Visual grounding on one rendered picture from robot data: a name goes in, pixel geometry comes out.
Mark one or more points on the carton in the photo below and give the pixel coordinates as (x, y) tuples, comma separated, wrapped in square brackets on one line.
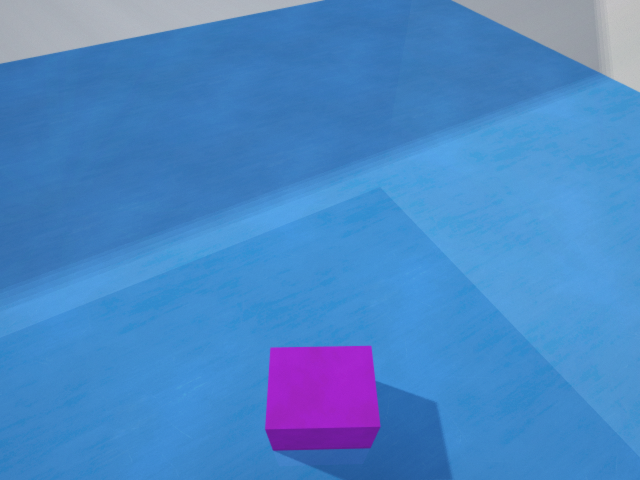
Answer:
[(321, 398)]

